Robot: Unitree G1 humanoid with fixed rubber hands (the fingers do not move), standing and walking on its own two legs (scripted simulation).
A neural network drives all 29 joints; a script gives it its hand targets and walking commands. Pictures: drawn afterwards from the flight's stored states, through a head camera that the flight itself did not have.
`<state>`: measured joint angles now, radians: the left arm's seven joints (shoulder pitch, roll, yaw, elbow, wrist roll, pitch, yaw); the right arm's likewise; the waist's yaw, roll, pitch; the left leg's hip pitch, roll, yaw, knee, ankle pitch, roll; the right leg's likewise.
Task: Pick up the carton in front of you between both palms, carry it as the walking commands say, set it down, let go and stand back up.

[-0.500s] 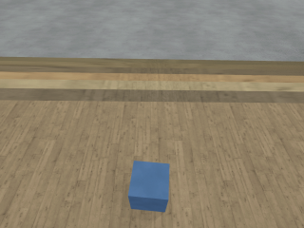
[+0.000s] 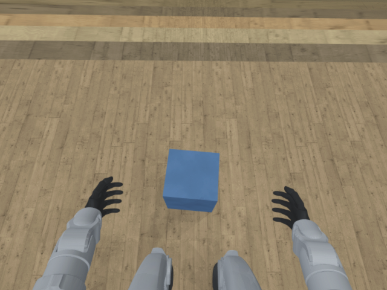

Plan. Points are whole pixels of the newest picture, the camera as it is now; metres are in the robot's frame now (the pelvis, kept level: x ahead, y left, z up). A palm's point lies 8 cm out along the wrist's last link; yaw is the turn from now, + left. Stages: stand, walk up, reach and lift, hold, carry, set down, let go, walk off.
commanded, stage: reach and lift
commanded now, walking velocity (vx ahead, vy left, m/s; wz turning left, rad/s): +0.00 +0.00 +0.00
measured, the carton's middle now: (191, 182) +0.50 +0.02 -0.58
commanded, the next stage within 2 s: none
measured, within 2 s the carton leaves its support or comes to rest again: neither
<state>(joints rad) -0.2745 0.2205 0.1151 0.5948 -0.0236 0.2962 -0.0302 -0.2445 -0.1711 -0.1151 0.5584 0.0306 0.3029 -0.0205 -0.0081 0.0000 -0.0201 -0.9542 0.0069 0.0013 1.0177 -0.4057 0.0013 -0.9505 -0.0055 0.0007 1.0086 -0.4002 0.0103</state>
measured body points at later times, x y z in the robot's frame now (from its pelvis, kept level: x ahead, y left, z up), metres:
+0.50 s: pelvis -0.04 +0.01 -0.04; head +0.26 +0.02 +0.29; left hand +0.50 +0.21 -0.14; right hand +0.48 -0.19 -0.14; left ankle +0.04 +0.12 -0.67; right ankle +0.04 -0.13 -0.67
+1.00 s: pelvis -0.03 +0.00 -0.14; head +0.33 +0.01 +0.13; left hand +0.52 +0.20 -0.31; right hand +0.50 -0.18 -0.31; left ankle +0.04 +0.12 -0.67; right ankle +0.04 -0.13 -0.67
